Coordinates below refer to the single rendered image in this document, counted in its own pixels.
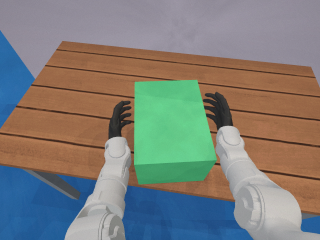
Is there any carton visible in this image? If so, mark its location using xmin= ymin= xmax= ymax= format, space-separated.
xmin=134 ymin=80 xmax=217 ymax=185

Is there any robot right forearm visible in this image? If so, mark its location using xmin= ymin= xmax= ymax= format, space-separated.
xmin=215 ymin=126 xmax=302 ymax=224

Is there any table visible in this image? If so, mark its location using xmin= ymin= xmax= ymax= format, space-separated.
xmin=0 ymin=41 xmax=320 ymax=220

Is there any robot right hand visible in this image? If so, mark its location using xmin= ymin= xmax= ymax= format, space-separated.
xmin=203 ymin=92 xmax=233 ymax=131

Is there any robot left forearm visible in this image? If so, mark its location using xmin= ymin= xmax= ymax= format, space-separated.
xmin=64 ymin=136 xmax=132 ymax=240

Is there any robot left hand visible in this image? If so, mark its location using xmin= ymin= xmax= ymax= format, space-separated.
xmin=108 ymin=100 xmax=132 ymax=139

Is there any robot left upper arm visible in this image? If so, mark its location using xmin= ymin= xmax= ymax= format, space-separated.
xmin=65 ymin=212 xmax=126 ymax=240

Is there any robot right upper arm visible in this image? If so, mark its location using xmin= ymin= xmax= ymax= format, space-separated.
xmin=233 ymin=184 xmax=320 ymax=240

